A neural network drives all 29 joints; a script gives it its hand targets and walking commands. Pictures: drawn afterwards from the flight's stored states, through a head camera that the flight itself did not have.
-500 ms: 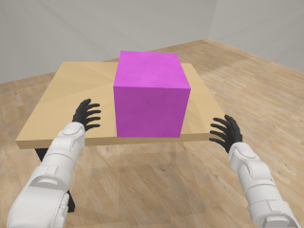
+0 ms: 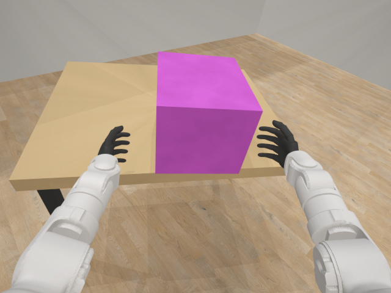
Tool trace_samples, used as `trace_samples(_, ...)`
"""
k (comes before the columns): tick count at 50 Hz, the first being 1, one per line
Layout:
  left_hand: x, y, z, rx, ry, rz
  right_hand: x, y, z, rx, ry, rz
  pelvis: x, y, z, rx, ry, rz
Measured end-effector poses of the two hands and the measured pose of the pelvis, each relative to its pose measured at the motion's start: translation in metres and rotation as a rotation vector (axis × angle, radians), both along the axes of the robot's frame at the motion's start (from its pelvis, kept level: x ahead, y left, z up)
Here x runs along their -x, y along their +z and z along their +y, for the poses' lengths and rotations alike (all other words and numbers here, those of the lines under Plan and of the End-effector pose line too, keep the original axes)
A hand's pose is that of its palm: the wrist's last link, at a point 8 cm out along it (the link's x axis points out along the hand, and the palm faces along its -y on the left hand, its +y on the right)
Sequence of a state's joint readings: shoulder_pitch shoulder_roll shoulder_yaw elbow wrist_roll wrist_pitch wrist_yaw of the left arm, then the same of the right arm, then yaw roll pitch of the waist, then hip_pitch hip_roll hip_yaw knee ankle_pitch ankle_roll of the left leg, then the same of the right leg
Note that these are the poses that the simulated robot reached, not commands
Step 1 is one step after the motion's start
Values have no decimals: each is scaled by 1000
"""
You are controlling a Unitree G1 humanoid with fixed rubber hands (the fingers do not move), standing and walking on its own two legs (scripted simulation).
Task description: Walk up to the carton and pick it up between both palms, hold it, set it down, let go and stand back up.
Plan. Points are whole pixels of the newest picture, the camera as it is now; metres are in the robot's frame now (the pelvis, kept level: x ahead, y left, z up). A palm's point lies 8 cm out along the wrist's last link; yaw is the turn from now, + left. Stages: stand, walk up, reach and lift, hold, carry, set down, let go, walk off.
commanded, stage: reach and lift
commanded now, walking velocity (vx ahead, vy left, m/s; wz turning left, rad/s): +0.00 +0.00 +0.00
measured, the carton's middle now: (197, 111) +0.62 -0.01 +0.06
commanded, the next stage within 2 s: none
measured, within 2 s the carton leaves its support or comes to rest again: neither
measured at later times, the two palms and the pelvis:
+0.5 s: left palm (124, 116) +0.48 +0.18 +0.12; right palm (284, 134) +0.45 -0.21 +0.12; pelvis +0.05 -0.02 +0.00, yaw +0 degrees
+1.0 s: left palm (132, 92) +0.52 +0.16 +0.17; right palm (283, 115) +0.50 -0.21 +0.15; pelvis +0.07 -0.03 +0.00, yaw -1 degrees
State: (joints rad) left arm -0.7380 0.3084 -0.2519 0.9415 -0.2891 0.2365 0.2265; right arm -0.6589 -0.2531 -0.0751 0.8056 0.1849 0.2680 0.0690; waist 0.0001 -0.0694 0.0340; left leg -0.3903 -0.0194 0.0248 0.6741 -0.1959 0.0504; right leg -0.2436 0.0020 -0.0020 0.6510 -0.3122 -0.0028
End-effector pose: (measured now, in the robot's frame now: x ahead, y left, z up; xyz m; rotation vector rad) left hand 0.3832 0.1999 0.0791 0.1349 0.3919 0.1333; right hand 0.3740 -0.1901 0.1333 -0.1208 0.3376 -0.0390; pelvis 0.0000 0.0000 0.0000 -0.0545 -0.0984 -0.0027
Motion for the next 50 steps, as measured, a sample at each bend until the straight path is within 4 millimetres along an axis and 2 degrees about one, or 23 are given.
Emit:
trace_samples(14,-52,41,-17,-16,5,-28,-35,-14,-15,-49,-18,38,-25,2,-13,-16,-3,51)
trace_samples(26,-97,45,-22,77,24,-18,-84,-10,-24,-104,-48,-7,-57,4,-23,-30,-7,147)
trace_samples(37,-115,50,-28,114,36,3,-109,0,-30,-160,-58,-54,-73,4,-30,-40,-8,176)
trace_samples(50,-132,89,-38,103,22,-33,-121,18,-23,-158,-52,-59,-68,4,-29,-36,-11,188)
